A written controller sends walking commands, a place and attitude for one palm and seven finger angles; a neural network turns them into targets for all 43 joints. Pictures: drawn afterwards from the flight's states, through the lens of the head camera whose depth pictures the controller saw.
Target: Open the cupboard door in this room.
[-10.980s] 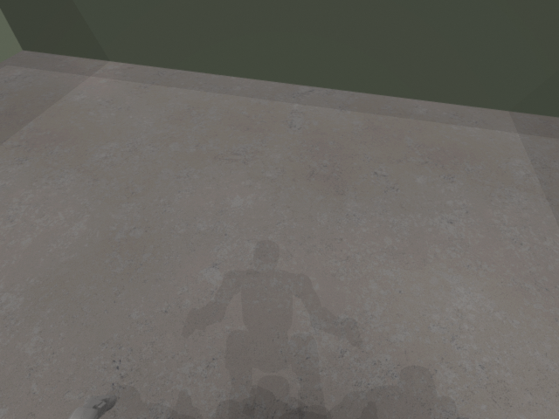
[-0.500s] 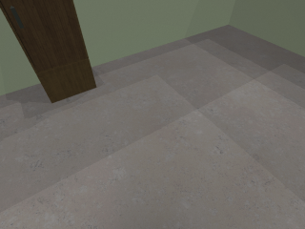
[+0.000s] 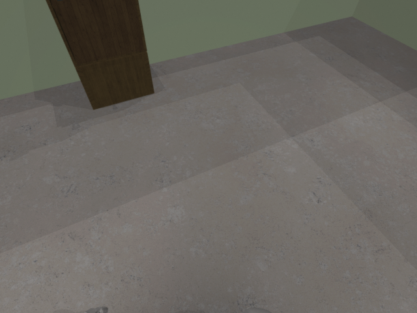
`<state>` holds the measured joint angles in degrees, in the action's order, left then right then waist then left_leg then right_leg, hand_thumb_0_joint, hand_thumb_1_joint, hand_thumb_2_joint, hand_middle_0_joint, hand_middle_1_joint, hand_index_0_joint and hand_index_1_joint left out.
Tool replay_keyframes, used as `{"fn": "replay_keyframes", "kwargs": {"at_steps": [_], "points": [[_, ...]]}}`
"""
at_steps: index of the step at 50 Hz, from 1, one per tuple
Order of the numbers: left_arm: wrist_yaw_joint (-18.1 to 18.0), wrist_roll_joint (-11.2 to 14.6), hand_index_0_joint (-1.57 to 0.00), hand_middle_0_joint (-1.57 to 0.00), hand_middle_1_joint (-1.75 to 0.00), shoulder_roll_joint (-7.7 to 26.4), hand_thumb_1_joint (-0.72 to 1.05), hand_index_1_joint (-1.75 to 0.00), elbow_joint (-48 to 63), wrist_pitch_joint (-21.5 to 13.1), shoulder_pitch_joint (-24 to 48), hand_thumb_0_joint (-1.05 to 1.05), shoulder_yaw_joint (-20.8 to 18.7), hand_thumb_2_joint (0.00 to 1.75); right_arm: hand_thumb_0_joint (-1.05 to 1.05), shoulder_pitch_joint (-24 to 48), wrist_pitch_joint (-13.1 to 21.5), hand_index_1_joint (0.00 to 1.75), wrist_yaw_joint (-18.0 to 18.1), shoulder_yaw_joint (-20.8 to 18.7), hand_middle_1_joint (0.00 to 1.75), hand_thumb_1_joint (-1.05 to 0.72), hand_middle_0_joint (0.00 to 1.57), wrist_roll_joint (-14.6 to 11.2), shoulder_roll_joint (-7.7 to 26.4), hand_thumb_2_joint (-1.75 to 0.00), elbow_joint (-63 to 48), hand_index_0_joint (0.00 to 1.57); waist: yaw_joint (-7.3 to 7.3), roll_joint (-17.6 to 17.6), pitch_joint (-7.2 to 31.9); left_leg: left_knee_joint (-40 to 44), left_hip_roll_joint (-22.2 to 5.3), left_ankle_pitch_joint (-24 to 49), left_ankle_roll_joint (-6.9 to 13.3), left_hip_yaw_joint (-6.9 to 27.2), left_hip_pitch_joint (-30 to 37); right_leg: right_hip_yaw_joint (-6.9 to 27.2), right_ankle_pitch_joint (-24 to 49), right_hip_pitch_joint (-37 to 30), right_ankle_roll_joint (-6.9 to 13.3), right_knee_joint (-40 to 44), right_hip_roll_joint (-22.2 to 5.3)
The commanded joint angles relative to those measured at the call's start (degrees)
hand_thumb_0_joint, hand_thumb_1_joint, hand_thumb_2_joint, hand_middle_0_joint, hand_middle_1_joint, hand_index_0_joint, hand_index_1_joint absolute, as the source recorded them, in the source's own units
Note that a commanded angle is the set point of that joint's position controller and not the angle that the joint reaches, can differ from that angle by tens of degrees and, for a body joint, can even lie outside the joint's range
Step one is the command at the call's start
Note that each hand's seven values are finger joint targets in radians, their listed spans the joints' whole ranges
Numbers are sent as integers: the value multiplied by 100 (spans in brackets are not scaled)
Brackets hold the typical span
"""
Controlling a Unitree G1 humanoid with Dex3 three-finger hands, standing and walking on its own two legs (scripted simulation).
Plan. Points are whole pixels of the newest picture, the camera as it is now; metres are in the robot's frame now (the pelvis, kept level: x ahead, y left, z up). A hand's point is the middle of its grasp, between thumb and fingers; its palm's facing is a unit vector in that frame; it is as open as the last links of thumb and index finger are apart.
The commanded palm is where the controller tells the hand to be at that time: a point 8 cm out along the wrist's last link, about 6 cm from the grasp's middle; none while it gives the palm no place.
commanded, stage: turn or walk to find it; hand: left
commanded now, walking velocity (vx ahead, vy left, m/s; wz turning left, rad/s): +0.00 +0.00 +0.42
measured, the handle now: out of the picture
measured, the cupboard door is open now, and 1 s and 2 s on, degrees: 0 0 0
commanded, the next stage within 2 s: stand and wait in 0.44 s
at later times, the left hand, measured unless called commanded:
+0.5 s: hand out of the picture -0.02 +0.14 -0.14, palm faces +0.28 -0.91 -0.30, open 7.4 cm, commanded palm none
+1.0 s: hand out of the picture -0.10 +0.15 -0.17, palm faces +0.38 -0.90 -0.21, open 7.4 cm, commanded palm none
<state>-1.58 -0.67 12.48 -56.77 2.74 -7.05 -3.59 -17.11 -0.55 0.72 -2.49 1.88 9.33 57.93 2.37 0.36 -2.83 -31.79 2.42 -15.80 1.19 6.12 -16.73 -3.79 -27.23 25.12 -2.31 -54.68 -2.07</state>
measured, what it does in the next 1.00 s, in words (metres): steps on the spot, turning left: right foot, then left foot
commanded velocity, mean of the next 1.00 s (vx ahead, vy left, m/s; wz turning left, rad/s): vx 0.01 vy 0.00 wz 0.22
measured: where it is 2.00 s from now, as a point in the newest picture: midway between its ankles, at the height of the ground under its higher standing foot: outside the picture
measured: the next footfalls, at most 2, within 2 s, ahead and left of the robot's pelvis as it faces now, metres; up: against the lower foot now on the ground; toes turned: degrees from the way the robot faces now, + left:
right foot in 0.20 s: +0.03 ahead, -0.14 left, +0.00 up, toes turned +6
left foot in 0.70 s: -0.06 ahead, +0.07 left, +0.00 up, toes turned +21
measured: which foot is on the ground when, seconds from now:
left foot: down 0.00-0.20, up 0.22-0.68, down 0.70-1.00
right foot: up 0.00-0.18, down 0.20-0.72, up 0.74-1.00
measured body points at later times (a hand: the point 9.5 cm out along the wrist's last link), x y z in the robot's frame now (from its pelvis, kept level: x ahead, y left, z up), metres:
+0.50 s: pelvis -0.02 -0.07 +0.01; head +0.02 -0.10 +0.45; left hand -0.04 +0.18 -0.12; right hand +0.10 -0.32 -0.16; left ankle -0.10 +0.09 -0.64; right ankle -0.01 -0.15 -0.73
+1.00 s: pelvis -0.05 -0.03 +0.01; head -0.05 -0.02 +0.46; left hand -0.12 +0.20 -0.15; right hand +0.12 -0.21 -0.14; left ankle -0.10 +0.06 -0.73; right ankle +0.00 -0.17 -0.71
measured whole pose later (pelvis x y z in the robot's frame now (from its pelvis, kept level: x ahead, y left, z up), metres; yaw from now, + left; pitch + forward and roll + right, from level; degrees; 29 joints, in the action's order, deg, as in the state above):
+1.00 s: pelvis -0.05 -0.03 +0.01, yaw +20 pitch -3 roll +0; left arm -1.5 -0.6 11.2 -62.5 1.7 -13.7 -0.8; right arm -7.0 0.4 1.2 -0.8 1.0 8.8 59.8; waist -2.1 -1.4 -2.9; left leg -24.9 1.5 -14.8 1.9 -2.0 -7.2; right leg -1.9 -24.2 17.0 -3.8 -43.3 -5.4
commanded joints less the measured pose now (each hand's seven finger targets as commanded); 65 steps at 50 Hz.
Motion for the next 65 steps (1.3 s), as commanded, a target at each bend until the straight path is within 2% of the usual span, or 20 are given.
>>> {"fn": "replay_keyframes", "kwargs": {"at_steps": [1, 5, 8, 9, 10, 11, 14, 17, 28, 33, 34, 35, 36, 37, 43, 51, 54, 57, 60, 65], "points": [[19, 50, -20, -20, -30, 299, 90, -30, 684, -193, 359, 0, 0, 90, 0, -290, 39, 30, 135, -294, 30, -90, 20, -7, 1277, -90, -318, 20, -14, 711, 589, 837, -1461, 3773, 1015, 1764, 1212, 338, -185, 459, -136, 177, 21], [2, 88, -20, -20, -30, 314, 90, -30, 759, -197, 227, 0, 16, 90, 0, -179, -38, 30, 84, -348, 30, -90, 20, -3, 1369, -90, -445, 20, -48, 823, 745, 768, -1233, 3584, 834, 1820, 1072, 303, 186, -369, -130, 1460, 229], [-24, 74, -20, -20, -30, 542, 90, -30, 637, -268, -361, 0, -33, 90, 0, 118, -66, 30, 26, -382, 30, -90, 20, -67, 1308, -90, -573, 20, -344, 659, 894, 342, -807, 2498, 351, 1549, 295, 270, 1684, -1833, -128, 3377, 118], [-55, 16, -20, -20, -30, 893, 90, -30, 592, -314, -525, 0, -100, 90, 0, 121, -57, 30, -14, -362, 30, -90, 20, -119, 1060, -90, -624, 20, -397, -97, 889, -131, -467, 1120, 29, 1078, -785, 885, 1962, -2836, 32, 3618, -667], [-90, -54, -20, -20, -30, 1354, 90, -30, 596, -337, -656, 0, -203, 90, 0, 228, -47, 30, -30, -304, 30, -90, 20, -108, 786, -90, -821, 20, -491, -1558, 738, -1232, 217, -1173, -321, 43, -1847, 2304, 2666, -3150, 599, 3664, -2058], [-86, -44, -20, -20, -30, 1386, 90, -30, 676, -303, -645, 0, -194, 90, 0, 425, -107, 30, -8, -374, 30, -90, 20, -70, 1002, -90, -903, 20, -512, -1242, 567, -2280, 62, -1833, -324, 16, -1660, 2418, 3063, -2235, 1100, 3718, -2624], [-58, -20, -20, -20, -30, 924, 90, -30, 829, -297, 103, 0, -94, 90, 0, 355, -285, 30, -92, -395, 30, -90, 20, -32, 991, -90, -598, 20, -120, -763, -148, -3670, -219, -992, -329, -13, -1468, 1426, 2004, -1109, 974, 3881, -1744], [-22, -30, -20, -20, -30, 760, 90, -30, 833, -345, -25, 0, -32, 90, 0, 215, -321, 30, -162, -357, 30, -90, 20, -46, 922, -90, -509, 20, -66, -918, -166, -3903, -240, -399, -428, -252, -1438, 712, 2316, -1163, 745, 3806, -1349], [-31, -119, -20, -20, -30, 924, 90, -30, 199, -390, -1415, 0, -14, 90, 0, 1175, -207, 30, -99, -90, 30, -90, 20, -124, 757, -90, -540, 20, -587, -1074, 351, -1712, -381, -1043, -478, -672, -910, 664, 4273, -2358, 1069, 3376, -1650], [-40, -62, -20, -20, -30, 949, 90, -30, -57, -355, -1243, 0, 6, 90, 0, 723, -51, 30, -40, -5, 30, -90, 20, -178, 684, -90, -231, 20, -331, -1178, 691, 497, -265, 79, -326, -972, 539, 345, 4311, -2120, 764, 2852, -1380], [-41, -11, -20, -20, -30, 879, 90, -30, -83, -334, -1147, 0, 9, 90, 0, 563, 4, 30, -42, -23, 30, -90, 20, -174, 804, -90, -144, 20, -208, -862, 725, 1122, -423, 823, -266, -881, 1092, 115, 3875, -1813, 531, 2544, -1256], [-30, 27, -20, -20, -30, 668, 90, -30, -44, -306, -1265, 0, 49, 90, 0, 490, 68, 30, -28, -88, 30, -90, 20, -139, 1161, -90, -148, 20, -195, 29, 913, 1233, -1173, 1906, -29, -110, 1808, -217, 2717, -1077, 221, 1983, -889], [-7, 35, -20, -20, -30, 423, 90, -30, 21, -275, -1238, 0, 140, 90, 0, 457, 58, 30, -13, -162, 30, -90, 20, -123, 1511, -90, -165, 20, -172, 1142, 776, 1151, -2140, 3339, 483, 907, 2084, -399, 266, -165, -35, 1345, -469], [-27, 2, -20, -20, -30, 400, 90, -30, 59, -226, -1091, 0, 151, 90, 0, 464, -4, 30, 3, -180, 30, -90, 20, -107, 1568, -90, -131, 20, -103, 1198, 590, 1276, -2430, 3398, 929, 883, 1606, -172, -752, -136, -58, 680, -405], [20, -11, -20, -20, -30, 286, 90, -30, -346, -153, -1024, 0, 181, 90, 0, 800, 93, 30, 150, -34, 30, -90, 20, -128, 1046, -90, -30, 20, -286, 737, 189, 1257, -1645, 3880, 780, 120, 1345, 209, 133, -164, -154, 251, -376], [-14, -26, -20, -20, -30, 161, 90, -30, -498, -201, -1090, 0, 246, 90, 0, 654, 112, 30, 121, -83, 30, -90, 20, -123, 875, -90, 148, 20, -378, 601, -1, 1206, -1350, 2093, 525, 110, 484, 4, 1163, -1435, -157, 2425, -261], [-42, -53, -20, -20, -30, 457, 90, -30, -567, -320, -1123, 0, 249, 90, 0, 563, 111, 30, 83, 1, 30, -90, 20, -184, 499, -90, 171, 20, -335, -270, -10, 796, -742, 638, 4, -292, 120, 739, 2066, -1813, 92, 3433, -851], [-11, -22, -20, -20, -30, 614, 90, -30, -467, -330, -725, 0, 196, 90, 0, 275, 10, 30, 67, 27, 30, -90, 20, -110, 435, -90, 310, 20, -213, -1121, -306, 731, -514, -37, -149, -585, 453, 991, 833, -918, 409, 3859, -1024], [-2, 10, -20, -20, -30, 491, 90, -30, -441, -301, -625, 0, 215, 90, 0, -52, 39, 30, 57, 71, 30, -90, 20, -89, 450, -90, 491, 20, -177, -784, -412, 935, -598, 243, -92, -509, 672, 860, 278, -671, 381, 3968, -800], [-5, 53, -20, -20, -30, 424, 90, -30, -529, -327, -819, 0, 230, 90, 0, -191, 134, 30, 67, 133, 30, -90, 20, -108, 459, -90, 640, 20, -301, -138, -76, 1256, -730, 491, -84, -401, 433, 630, 1075, -1410, 302, 3682, -598]]}}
